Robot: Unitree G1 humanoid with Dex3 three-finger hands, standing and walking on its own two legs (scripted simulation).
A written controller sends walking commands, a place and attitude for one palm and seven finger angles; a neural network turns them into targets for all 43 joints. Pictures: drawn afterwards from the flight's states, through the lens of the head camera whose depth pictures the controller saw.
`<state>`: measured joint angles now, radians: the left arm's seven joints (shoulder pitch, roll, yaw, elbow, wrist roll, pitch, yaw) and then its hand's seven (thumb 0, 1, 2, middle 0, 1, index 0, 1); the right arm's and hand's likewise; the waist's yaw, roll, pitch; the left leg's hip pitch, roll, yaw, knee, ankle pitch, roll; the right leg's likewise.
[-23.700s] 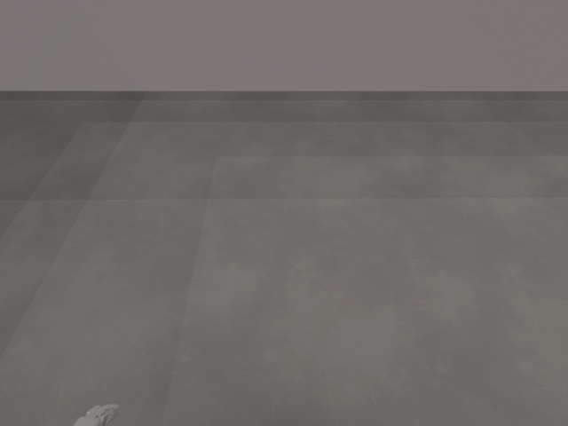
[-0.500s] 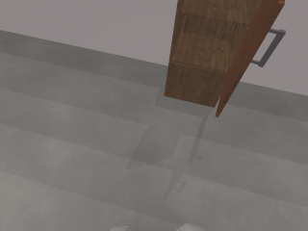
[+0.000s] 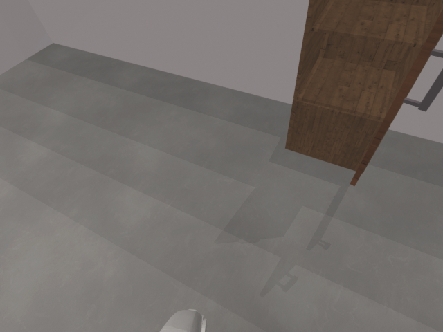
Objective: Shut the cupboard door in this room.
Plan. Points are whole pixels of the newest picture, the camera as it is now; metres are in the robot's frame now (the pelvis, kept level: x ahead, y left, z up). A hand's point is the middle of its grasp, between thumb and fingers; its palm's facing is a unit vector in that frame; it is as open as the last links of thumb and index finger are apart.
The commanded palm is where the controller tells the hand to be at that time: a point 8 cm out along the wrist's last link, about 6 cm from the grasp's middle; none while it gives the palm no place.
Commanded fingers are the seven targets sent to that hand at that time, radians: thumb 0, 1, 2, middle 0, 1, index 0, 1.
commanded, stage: turn or walk to find it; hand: left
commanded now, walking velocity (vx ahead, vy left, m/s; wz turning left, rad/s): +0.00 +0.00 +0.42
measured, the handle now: (429, 81) +0.65 -0.48 +0.05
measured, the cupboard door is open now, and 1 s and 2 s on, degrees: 82 82 82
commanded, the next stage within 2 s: stand and wait in 0.12 s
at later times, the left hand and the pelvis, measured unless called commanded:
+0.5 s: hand out of the picture -0.04 +0.23 -0.18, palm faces +0.20 -0.96 -0.21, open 7.4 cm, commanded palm none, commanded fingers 0.00 0.90 0.90 -0.20 -0.30 -0.20 -0.30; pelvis +0.00 +0.04 +0.00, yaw +8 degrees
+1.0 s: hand out of the picture +0.03 +0.20 -0.17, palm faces +0.08 -0.98 -0.20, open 7.3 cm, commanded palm none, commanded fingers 0.00 0.90 0.90 -0.20 -0.30 -0.20 -0.30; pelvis +0.00 +0.01 +0.00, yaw +5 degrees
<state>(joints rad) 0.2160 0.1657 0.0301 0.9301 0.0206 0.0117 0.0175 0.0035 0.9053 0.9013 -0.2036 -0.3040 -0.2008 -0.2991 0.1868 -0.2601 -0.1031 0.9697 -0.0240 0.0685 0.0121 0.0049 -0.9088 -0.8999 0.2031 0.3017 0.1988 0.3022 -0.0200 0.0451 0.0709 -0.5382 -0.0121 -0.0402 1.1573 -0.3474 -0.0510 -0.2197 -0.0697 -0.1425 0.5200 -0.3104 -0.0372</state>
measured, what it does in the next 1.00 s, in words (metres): steps on the spot: left foot, then right foot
